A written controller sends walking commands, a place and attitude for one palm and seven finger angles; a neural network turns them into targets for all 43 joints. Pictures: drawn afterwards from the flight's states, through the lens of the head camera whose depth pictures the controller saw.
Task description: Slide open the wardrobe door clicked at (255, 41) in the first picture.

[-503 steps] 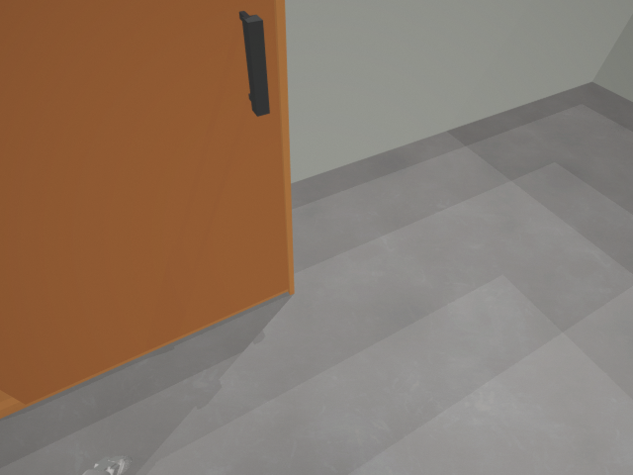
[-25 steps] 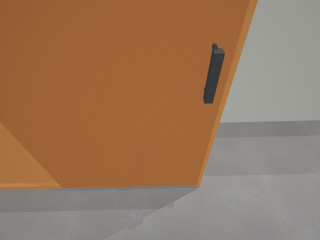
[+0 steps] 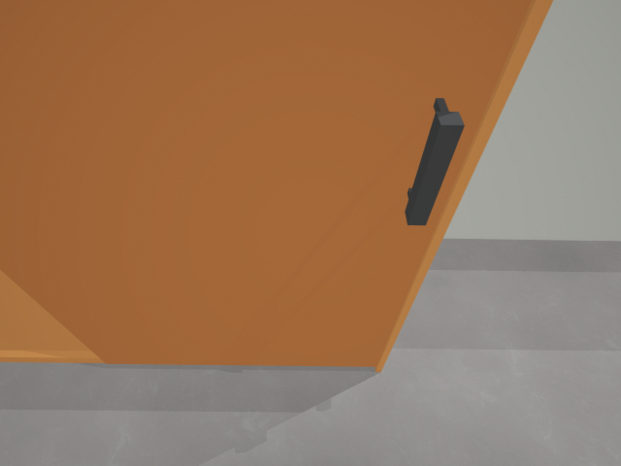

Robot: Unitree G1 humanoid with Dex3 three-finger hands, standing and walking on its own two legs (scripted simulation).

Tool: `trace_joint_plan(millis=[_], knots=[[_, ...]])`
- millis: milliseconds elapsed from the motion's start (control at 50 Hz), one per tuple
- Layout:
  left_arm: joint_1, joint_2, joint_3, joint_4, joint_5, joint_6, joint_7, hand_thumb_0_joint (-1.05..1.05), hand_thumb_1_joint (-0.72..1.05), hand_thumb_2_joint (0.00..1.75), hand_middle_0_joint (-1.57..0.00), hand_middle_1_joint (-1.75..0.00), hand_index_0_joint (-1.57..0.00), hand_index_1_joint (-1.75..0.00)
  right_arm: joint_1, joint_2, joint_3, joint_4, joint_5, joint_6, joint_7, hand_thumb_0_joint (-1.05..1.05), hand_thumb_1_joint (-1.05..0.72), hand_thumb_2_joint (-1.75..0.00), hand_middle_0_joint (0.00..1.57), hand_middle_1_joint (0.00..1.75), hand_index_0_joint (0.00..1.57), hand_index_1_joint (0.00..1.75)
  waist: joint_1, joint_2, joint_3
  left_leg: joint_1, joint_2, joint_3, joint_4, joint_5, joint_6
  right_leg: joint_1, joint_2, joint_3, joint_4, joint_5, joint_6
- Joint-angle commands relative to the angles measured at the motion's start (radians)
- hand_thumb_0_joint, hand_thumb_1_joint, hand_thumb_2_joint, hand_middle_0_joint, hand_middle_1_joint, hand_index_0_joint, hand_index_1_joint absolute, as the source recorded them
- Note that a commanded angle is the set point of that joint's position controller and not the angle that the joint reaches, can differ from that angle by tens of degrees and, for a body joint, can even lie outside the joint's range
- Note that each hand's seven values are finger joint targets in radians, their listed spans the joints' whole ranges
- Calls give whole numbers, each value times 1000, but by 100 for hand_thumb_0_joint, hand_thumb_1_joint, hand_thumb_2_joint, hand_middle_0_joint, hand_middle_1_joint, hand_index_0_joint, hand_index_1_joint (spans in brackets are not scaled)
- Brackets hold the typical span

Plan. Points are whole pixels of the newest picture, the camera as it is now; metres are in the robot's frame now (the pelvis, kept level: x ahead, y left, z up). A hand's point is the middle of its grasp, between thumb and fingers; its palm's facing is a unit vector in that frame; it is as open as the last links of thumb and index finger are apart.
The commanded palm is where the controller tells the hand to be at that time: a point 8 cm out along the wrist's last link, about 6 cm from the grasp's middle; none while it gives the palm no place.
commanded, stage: come to a stop and stand still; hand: right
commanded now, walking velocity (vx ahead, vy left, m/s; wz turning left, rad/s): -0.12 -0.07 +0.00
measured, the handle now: (427, 164) +0.48 -0.12 +0.14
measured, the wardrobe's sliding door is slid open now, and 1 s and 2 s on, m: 0.00 0.00 0.00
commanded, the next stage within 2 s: look again from close up in 1.38 s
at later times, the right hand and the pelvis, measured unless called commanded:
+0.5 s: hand out of the picture -0.02 -0.22 -0.17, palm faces +0.02 +0.97 -0.22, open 7.4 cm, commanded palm none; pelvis -0.06 -0.03 +0.00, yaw +0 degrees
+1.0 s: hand out of the picture -0.09 -0.19 -0.17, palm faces +0.02 +0.98 -0.17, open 7.4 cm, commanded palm none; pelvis -0.07 -0.03 +0.00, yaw +0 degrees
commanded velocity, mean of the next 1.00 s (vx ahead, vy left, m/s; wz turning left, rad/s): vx -0.01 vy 0.00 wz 0.00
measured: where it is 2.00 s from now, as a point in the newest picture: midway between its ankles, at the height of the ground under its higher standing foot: outside the picture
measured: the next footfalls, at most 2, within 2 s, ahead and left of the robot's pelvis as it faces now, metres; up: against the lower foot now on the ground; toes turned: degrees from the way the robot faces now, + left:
none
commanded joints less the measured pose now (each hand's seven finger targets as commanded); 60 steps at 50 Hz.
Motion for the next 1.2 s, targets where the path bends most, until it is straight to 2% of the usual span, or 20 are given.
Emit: trace_joint_plan(millis=[0, 40, 60, 100, 120, 180, 200, 220, 240, 260, 280, 320, 340, 380, 400, 440, 480, 560, 740, 1180], knots=[[58, 100, 31, -55, 3, 2, 9, 0, 90, 90, -20, -30, -20, -30, 130, -108, -23, -21, 0, 6, -12, 0, -90, -90, 20, 30, 20, 30, -32, 82, -82, 165, 184, -119, -3, 817, 61, -81, -79, 18, 39, 412, 8], [43, 107, 35, -66, 5, 7, 7, 0, 90, 90, -20, -30, -20, -30, 110, -123, -28, -37, -1, 13, -13, 0, -90, -90, 20, 30, 20, 30, -33, 74, -91, 158, 192, -120, 6, 820, 70, -81, -75, 15, 77, 427, 11], [31, 106, 37, -71, 5, 13, 6, 0, 90, 90, -20, -30, -20, -30, 92, -121, -29, -45, -2, 17, -12, 0, -90, -90, 20, 30, 20, 30, -30, 92, -71, 118, 195, -119, -9, 755, 79, -73, -75, 18, 85, 397, 11], [15, 112, 39, -80, 7, 18, 2, 0, 90, 90, -20, -30, -20, -30, 53, -116, -26, -60, -3, 25, -8, 0, -90, -90, 20, 30, 20, 30, -19, 71, -50, 33, 179, -113, -28, 565, 77, -34, -86, 31, 61, 392, 7], [20, 116, 38, -85, 9, 17, 1, 0, 90, 90, -20, -30, -20, -30, 34, -108, -24, -71, -5, 27, -7, 0, -90, -90, 20, 30, 20, 30, -12, 51, -52, 14, 153, -98, -22, 478, 61, -14, -104, 42, 32, 428, -1], [-19, 157, 34, -97, 12, 4, 0, 0, 90, 90, -20, -30, -20, -30, 15, -79, -13, -78, -3, 31, -1, 0, -90, -90, 20, 30, 20, 30, -23, -67, -15, 14, 69, -63, -17, 257, 9, -51, -159, 125, -76, 474, -42], [-152, 226, 44, -186, -10, -1, -7, 0, 90, 90, -20, -30, -20, -30, 129, -124, 0, -40, 9, 15, -37, 0, -90, -90, 20, 30, 20, 30, -60, -93, -24, -13, 119, -158, -78, 500, 24, -43, -157, 49, 135, 511, -13], [-117, 193, 30, -223, -8, -4, -15, 0, 90, 90, -20, -30, -20, -30, 94, -183, -6, -60, -3, -14, -29, 0, -90, -90, 20, 30, 20, 30, -16, -30, -96, 89, 183, -189, -59, 790, 57, -85, -86, 26, 180, 400, 7], [-25, 162, 35, -216, -1, -5, -19, 0, 90, 90, -20, -30, -20, -30, 51, -179, -12, -87, 0, -19, -23, 0, -90, -90, 20, 30, 20, 30, 28, 22, -189, 137, 216, -180, 11, 817, 93, -80, -71, 29, 90, 213, 7], [-15, 171, 34, -213, 1, -3, -19, 0, 90, 90, -20, -30, -20, -30, 21, -161, -3, -103, 3, -12, -20, 0, -90, -90, 20, 30, 20, 30, 25, -2, -217, 133, 177, -130, 46, 701, 79, -35, -79, 41, 25, 275, -1], [-30, 190, 36, -216, 4, -2, -16, 0, 90, 90, -20, -30, -20, -30, 13, -147, 3, -113, 4, -4, -16, 0, -90, -90, 20, 30, 20, 30, 15, -71, -181, 78, 123, -105, 48, 508, 57, -10, -107, 72, 5, 391, -13], [-76, 208, 31, -240, 8, -2, -13, 0, 90, 90, -20, -30, -20, -30, 14, -131, 12, -114, -1, 12, -9, 0, -90, -90, 20, 30, 20, 30, -8, -125, -75, 19, 61, -74, 4, 223, 33, -59, -142, 120, -36, 442, -44], [-95, 214, 29, -250, 8, 0, -13, 0, 90, 90, -20, -30, -20, -30, 17, -124, 15, -110, -1, 18, -6, 0, -90, -90, 20, 30, 20, 30, -14, -87, -15, 7, 48, -72, -25, 136, 27, -105, -144, 136, -67, 355, -51], [-105, 223, 28, -265, 9, 3, -18, 0, 90, 90, -20, -30, -20, -30, 24, -116, 20, -110, -4, 25, 2, 0, -90, -90, 20, 30, 20, 30, -12, -23, 56, -20, 46, -87, -79, 32, 25, -171, -131, 149, -137, 72, -50], [-104, 232, 30, -269, 12, 6, -22, 0, 90, 90, -20, -30, -20, -30, 21, -116, 21, -115, -5, 26, 5, 0, -90, -90, 20, 30, 20, 30, -6, -30, 90, -39, 43, -92, -91, -11, 25, -203, -123, 156, -178, -74, -46], [-94, 234, 31, -270, 15, 4, -26, 0, 90, 90, -20, -30, -20, -30, 42, -124, 19, -121, -7, 22, 8, 0, -90, -90, 20, 30, 20, 30, -10, -60, 55, -12, 42, -90, -87, 17, 25, -199, -119, 162, -206, -121, -47], [-89, 238, 31, -268, 15, 7, -28, 0, 90, 90, -20, -30, -20, -30, 56, -124, 21, -121, -8, 22, 10, 0, -90, -90, 20, 30, 20, 30, -10, -27, 62, -20, 41, -91, -102, -17, 21, -216, -116, 162, -224, -184, -47], [-66, 235, 31, -259, 17, 6, -30, 0, 90, 90, -20, -30, -20, -30, 83, -121, 19, -123, -10, 19, 12, 0, -90, -90, 20, 30, 20, 30, -9, -11, 55, -23, 42, -100, -119, -42, 19, -224, -110, 164, -236, -202, -49], [-11, 217, 16, -189, 11, -4, -28, 0, 90, 90, -20, -30, -20, -30, 113, -114, 26, -86, -3, 2, 11, 0, -90, -90, 20, 30, 20, 30, -2, 8, 36, -40, 60, -152, -168, -42, 28, -171, -99, 152, -214, -116, -44], [35, 151, 0, -65, 4, -18, -16, 0, 90, 90, -20, -30, -20, -30, 119, -67, 37, -8, 5, -7, 2, 0, -90, -90, 20, 30, 20, 30, -8, -11, 52, 8, 65, -149, -176, 104, 29, -124, -101, 105, -194, 53, -24]])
